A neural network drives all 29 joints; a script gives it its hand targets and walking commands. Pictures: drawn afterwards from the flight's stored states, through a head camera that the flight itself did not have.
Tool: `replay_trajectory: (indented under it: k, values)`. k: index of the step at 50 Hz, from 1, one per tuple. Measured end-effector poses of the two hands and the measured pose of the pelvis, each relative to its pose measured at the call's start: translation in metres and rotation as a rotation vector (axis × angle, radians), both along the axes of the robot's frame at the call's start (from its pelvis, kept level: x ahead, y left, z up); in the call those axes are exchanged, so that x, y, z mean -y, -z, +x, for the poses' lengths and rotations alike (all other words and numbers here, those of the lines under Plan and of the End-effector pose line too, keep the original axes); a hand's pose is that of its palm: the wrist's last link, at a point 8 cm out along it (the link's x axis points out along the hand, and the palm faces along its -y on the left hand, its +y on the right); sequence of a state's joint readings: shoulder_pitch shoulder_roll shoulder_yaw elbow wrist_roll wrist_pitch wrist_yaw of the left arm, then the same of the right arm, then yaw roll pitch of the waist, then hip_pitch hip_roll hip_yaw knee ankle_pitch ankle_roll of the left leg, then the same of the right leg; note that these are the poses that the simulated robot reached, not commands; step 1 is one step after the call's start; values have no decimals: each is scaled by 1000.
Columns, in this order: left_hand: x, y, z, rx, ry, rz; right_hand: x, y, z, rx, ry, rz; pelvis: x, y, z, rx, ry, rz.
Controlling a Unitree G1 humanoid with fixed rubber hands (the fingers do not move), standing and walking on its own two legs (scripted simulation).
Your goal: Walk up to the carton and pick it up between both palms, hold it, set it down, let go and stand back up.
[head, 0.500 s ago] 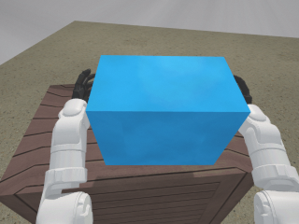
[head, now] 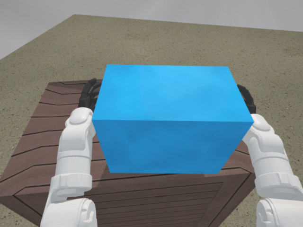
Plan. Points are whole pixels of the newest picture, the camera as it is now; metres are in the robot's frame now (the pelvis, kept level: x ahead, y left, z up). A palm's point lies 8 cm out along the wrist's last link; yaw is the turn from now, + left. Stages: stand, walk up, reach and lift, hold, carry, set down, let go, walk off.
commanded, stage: set down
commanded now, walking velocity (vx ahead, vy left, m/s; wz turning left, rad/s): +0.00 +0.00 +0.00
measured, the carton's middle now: (165, 122) +0.38 -0.03 +0.09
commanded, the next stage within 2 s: none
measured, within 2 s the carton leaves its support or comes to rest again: rests again in 1.12 s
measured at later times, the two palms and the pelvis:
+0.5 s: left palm (92, 116) +0.39 +0.17 +0.12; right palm (243, 124) +0.36 -0.24 +0.10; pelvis +0.01 +0.00 +0.00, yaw +0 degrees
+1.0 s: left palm (96, 123) +0.38 +0.17 +0.09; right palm (242, 130) +0.36 -0.24 +0.07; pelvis +0.01 +0.00 +0.00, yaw +0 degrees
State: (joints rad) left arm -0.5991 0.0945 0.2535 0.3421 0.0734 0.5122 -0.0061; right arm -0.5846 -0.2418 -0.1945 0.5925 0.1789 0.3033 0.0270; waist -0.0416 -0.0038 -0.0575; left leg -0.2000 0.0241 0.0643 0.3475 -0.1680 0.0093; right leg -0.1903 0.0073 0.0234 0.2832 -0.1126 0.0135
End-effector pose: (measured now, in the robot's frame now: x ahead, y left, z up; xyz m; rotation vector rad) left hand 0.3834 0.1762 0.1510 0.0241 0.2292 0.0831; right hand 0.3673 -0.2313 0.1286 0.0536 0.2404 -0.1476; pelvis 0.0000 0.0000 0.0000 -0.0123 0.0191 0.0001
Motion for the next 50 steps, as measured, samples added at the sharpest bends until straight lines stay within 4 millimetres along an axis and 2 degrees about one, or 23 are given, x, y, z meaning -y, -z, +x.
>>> replay_trajectory:
  k: [8, 15, 26, 37, 46, 50]
  values:
    - [7, 15, 8, -18, 11, 7, 6, 20, 2, -18, 6, -11, 2, 0, 4, -10, 0, 2]
    - [8, 17, 11, -1, 18, 19, 7, 23, 3, -2, 7, -23, 2, -1, 9, -16, 0, 2]
    - [6, 32, 2, -26, 14, 26, 6, 34, -3, -26, -2, -36, 2, 0, 8, -16, 0, 2]
    - [9, 31, 2, 7, 20, 23, 9, 34, -5, 7, 5, -35, 2, 0, 8, -16, 0, 3]
    - [10, 54, 1, -44, 20, 12, 10, 55, -9, -42, 6, -41, 2, -1, 9, -18, 1, 3]
    - [9, 57, 1, -39, 20, 14, 9, 56, -8, -20, 7, -42, 2, -1, 10, -19, 1, 3]
